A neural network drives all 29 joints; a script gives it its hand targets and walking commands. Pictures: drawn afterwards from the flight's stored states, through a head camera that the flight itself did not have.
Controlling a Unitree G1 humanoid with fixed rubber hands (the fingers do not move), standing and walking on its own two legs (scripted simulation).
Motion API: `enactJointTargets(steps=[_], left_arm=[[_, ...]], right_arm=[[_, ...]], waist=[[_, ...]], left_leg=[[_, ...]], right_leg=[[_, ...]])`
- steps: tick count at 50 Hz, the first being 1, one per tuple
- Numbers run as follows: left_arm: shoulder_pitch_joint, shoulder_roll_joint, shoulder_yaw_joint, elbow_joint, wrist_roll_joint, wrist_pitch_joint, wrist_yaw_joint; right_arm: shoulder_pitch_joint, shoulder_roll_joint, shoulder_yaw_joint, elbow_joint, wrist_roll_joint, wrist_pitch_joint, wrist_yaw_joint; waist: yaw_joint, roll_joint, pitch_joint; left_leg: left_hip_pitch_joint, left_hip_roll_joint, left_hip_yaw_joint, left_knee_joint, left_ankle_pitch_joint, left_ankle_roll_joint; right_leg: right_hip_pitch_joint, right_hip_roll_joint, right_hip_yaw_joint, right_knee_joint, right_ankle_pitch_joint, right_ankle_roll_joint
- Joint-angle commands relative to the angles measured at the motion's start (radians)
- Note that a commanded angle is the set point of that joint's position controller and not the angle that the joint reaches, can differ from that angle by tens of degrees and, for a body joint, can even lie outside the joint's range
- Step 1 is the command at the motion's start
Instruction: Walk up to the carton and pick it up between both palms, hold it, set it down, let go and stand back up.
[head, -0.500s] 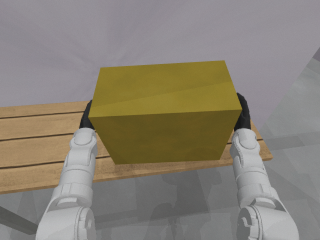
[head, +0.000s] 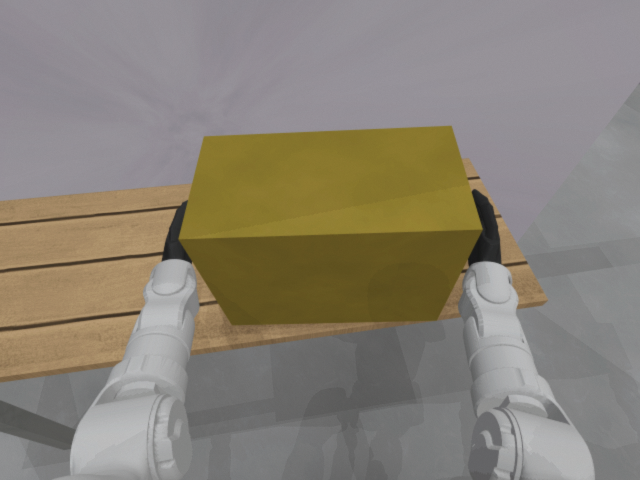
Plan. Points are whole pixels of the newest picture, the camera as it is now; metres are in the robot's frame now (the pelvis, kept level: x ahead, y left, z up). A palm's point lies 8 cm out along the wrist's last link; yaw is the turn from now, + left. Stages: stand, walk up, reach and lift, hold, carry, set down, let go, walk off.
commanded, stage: set down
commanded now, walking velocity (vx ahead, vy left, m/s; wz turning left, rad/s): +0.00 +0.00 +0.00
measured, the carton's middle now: (330, 236) +0.41 -0.03 +0.03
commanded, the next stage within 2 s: none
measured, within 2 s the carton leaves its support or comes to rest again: rests again in 0.68 s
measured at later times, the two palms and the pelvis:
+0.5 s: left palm (187, 259) +0.39 +0.16 +0.02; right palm (484, 267) +0.34 -0.23 +0.04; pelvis +0.00 +0.01 +0.00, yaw +0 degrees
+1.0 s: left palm (186, 253) +0.40 +0.17 +0.02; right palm (482, 265) +0.35 -0.24 +0.02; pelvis +0.00 +0.00 -0.01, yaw -2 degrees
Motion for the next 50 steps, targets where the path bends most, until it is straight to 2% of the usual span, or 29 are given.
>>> enactJointTargets(steps=[1,3,7,8,10,11,13,14,15,18,20,21,22,24,27,28,30,31,32,33,37,38,42,43,44,45,48,49,50], left_arm=[[-0.686,-0.508,-0.330,-0.200,0.003,-0.150,-0.166],[-0.733,-0.527,-0.377,-0.220,-0.029,-0.177,-0.160],[-0.701,-0.553,-0.398,-0.196,-0.032,-0.208,-0.150],[-0.686,-0.571,-0.406,-0.193,-0.026,-0.214,-0.146],[-0.690,-0.553,-0.401,-0.170,-0.030,-0.223,-0.147],[-0.681,-0.568,-0.410,-0.167,-0.026,-0.227,-0.145],[-0.679,-0.557,-0.405,-0.164,-0.038,-0.237,-0.142],[-0.678,-0.568,-0.412,-0.172,-0.039,-0.241,-0.140],[-0.668,-0.572,-0.412,-0.167,-0.040,-0.248,-0.136],[-0.636,-0.540,-0.368,-0.129,-0.014,-0.250,-0.144],[-0.643,-0.511,-0.341,-0.107,-0.008,-0.263,-0.152],[-0.640,-0.508,-0.328,-0.102,0.002,-0.265,-0.154],[-0.637,-0.506,-0.326,-0.099,0.008,-0.270,-0.152],[-0.639,-0.498,-0.304,-0.065,0.011,-0.281,-0.151],[-0.636,-0.480,-0.291,-0.013,0.011,-0.299,-0.155],[-0.633,-0.482,-0.291,0.004,0.021,-0.305,-0.153],[-0.657,-0.487,-0.311,0.022,0.017,-0.315,-0.147],[-0.656,-0.485,-0.309,0.034,0.011,-0.324,-0.143],[-0.635,-0.467,-0.292,0.051,0.006,-0.336,-0.140],[-0.643,-0.471,-0.309,0.055,-0.002,-0.347,-0.137],[-0.577,-0.404,-0.267,0.128,0.010,-0.370,-0.140],[-0.582,-0.393,-0.271,0.123,0.007,-0.372,-0.141],[-0.588,-0.250,-0.226,0.170,-0.022,-0.374,-0.128],[-0.585,-0.106,-0.221,0.180,-0.060,-0.381,-0.100],[-0.555,-0.035,-0.177,0.176,-0.056,-0.373,-0.075],[-0.594,0.028,-0.170,0.147,-0.083,-0.369,-0.048],[-0.629,0.184,-0.239,0.171,-0.219,-0.349,0.022],[-0.635,0.209,-0.264,0.184,-0.275,-0.341,0.036],[-0.645,0.192,-0.281,0.185,-0.321,-0.328,0.041]], right_arm=[[-0.494,0.462,0.410,-0.086,-0.060,-0.051,0.184],[-0.526,0.461,0.424,-0.105,-0.054,-0.067,0.184],[-0.491,0.460,0.440,-0.089,-0.046,-0.079,0.190],[-0.478,0.460,0.441,-0.075,-0.049,-0.084,0.188],[-0.470,0.447,0.444,-0.049,-0.035,-0.080,0.188],[-0.470,0.438,0.439,-0.054,-0.033,-0.085,0.187],[-0.485,0.437,0.447,-0.065,-0.023,-0.090,0.190],[-0.484,0.430,0.435,-0.065,-0.025,-0.093,0.191],[-0.487,0.428,0.443,-0.070,-0.018,-0.098,0.193],[-0.479,0.428,0.448,-0.076,-0.008,-0.093,0.198],[-0.470,0.436,0.458,-0.067,-0.017,-0.084,0.196],[-0.464,0.439,0.443,-0.053,-0.020,-0.078,0.198],[-0.467,0.435,0.445,-0.066,-0.022,-0.082,0.202],[-0.451,0.433,0.423,-0.033,-0.040,-0.089,0.205],[-0.484,0.431,0.402,-0.066,-0.061,-0.109,0.199],[-0.481,0.426,0.387,-0.056,-0.064,-0.112,0.201],[-0.486,0.405,0.359,-0.038,-0.084,-0.122,0.203],[-0.510,0.387,0.360,-0.060,-0.089,-0.134,0.204],[-0.513,0.385,0.365,-0.076,-0.090,-0.143,0.201],[-0.505,0.384,0.358,-0.041,-0.083,-0.147,0.200],[-0.441,0.347,0.368,0.017,-0.073,-0.151,0.182],[-0.438,0.329,0.360,0.034,-0.074,-0.151,0.179],[-0.446,0.216,0.317,0.074,-0.032,-0.154,0.146],[-0.442,0.045,0.315,0.077,0.009,-0.158,0.124],[-0.419,-0.001,0.289,0.094,0.040,-0.159,0.097],[-0.457,-0.066,0.269,0.099,0.084,-0.161,0.073],[-0.498,-0.240,0.334,0.169,0.265,-0.146,0.019],[-0.533,-0.284,0.374,0.158,0.334,-0.139,0.011],[-0.562,-0.250,0.409,0.168,0.376,-0.123,0.006]], waist=[[-0.013,0.010,-0.592],[-0.030,0.014,-0.654],[-0.031,0.033,-0.667],[-0.046,0.046,-0.665],[-0.034,0.054,-0.628],[-0.043,0.071,-0.634],[-0.035,0.054,-0.615],[-0.041,0.072,-0.613],[-0.026,0.073,-0.625],[-0.011,0.028,-0.570],[-0.003,0.009,-0.560],[-0.005,0.009,-0.528],[0.007,0.017,-0.537],[-0.006,0.000,-0.516],[0.005,-0.009,-0.549],[0.001,0.011,-0.537],[-0.012,0.034,-0.550],[-0.008,0.032,-0.593],[0.002,0.008,-0.616],[-0.008,0.021,-0.621],[0.002,0.019,-0.581],[-0.011,0.016,-0.583],[-0.010,0.015,-0.548],[-0.007,0.018,-0.617],[0.000,0.016,-0.573],[0.001,0.016,-0.600],[0.005,0.036,-0.664],[0.013,0.021,-0.681],[0.020,-0.011,-0.673]], left_leg=[[0.011,-0.031,0.038,0.010,0.285,-0.049],[0.038,-0.025,0.031,0.033,0.339,-0.059],[0.083,-0.015,0.018,0.067,0.433,-0.078],[0.108,-0.012,0.014,0.081,0.481,-0.089],[0.121,-0.010,0.013,0.091,0.491,-0.099],[0.117,-0.010,0.011,0.098,0.496,-0.105],[0.103,-0.010,0.005,0.095,0.489,-0.100],[0.107,-0.005,0.000,0.099,0.514,-0.107],[0.114,-0.005,0.001,0.101,0.513,-0.108],[0.055,-0.014,0.008,0.078,0.426,-0.086],[-0.032,-0.024,0.016,0.048,0.320,-0.059],[-0.052,-0.022,0.016,0.030,0.275,-0.055],[-0.060,-0.025,0.019,0.027,0.268,-0.049],[-0.065,-0.020,0.016,0.018,0.239,-0.049],[-0.093,-0.026,0.026,0.018,0.183,-0.034],[-0.090,-0.023,0.026,0.011,0.166,-0.039],[-0.072,-0.018,0.027,0.024,0.172,-0.045],[-0.053,-0.018,0.026,0.037,0.190,-0.047],[-0.051,-0.017,0.024,0.049,0.209,-0.042],[-0.051,-0.014,0.017,0.054,0.224,-0.051],[-0.104,-0.023,0.023,0.071,0.253,-0.048],[-0.106,-0.024,0.020,0.071,0.256,-0.050],[-0.152,-0.029,0.024,0.068,0.196,-0.043],[-0.139,-0.030,0.034,0.096,0.249,-0.055],[-0.147,-0.028,0.031,0.101,0.257,-0.057],[-0.138,-0.024,0.031,0.118,0.263,-0.054],[-0.158,-0.018,0.033,0.165,0.250,-0.059],[-0.163,-0.017,0.033,0.187,0.251,-0.054],[-0.194,-0.017,0.029,0.209,0.226,-0.042]], right_leg=[[0.414,0.002,0.011,0.104,0.456,0.035],[0.376,0.017,0.005,0.109,0.477,0.029],[0.319,0.027,0.002,0.106,0.470,0.015],[0.301,0.034,-0.007,0.106,0.481,0.014],[0.280,0.038,-0.004,0.097,0.449,0.008],[0.263,0.040,-0.004,0.094,0.439,0.004],[0.257,0.039,0.003,0.091,0.422,0.004],[0.250,0.041,-0.002,0.100,0.428,0.001],[0.241,0.040,-0.002,0.094,0.415,-0.003],[0.275,0.040,0.007,0.094,0.386,0.004],[0.337,0.021,0.025,0.103,0.380,0.015],[0.336,0.019,0.022,0.108,0.364,0.017],[0.330,0.017,0.025,0.107,0.353,0.017],[0.319,0.016,0.019,0.103,0.333,0.022],[0.315,0.006,0.029,0.103,0.310,0.021],[0.301,0.008,0.019,0.102,0.287,0.014],[0.261,0.014,0.016,0.096,0.248,0.003],[0.231,0.017,0.013,0.097,0.242,0.003],[0.233,0.015,0.013,0.105,0.266,0.007],[0.213,0.020,0.012,0.106,0.277,0.004],[0.274,0.012,0.026,0.132,0.366,0.009],[0.273,0.015,0.027,0.138,0.378,0.013],[0.249,0.009,0.039,0.146,0.343,0.018],[0.233,0.021,0.043,0.170,0.375,0.013],[0.229,0.015,0.053,0.164,0.357,0.012],[0.191,0.022,0.057,0.173,0.337,0.008],[0.110,0.034,0.064,0.208,0.278,-0.001],[0.075,0.038,0.069,0.218,0.259,-0.003],[0.041,0.035,0.073,0.241,0.233,-0.001]])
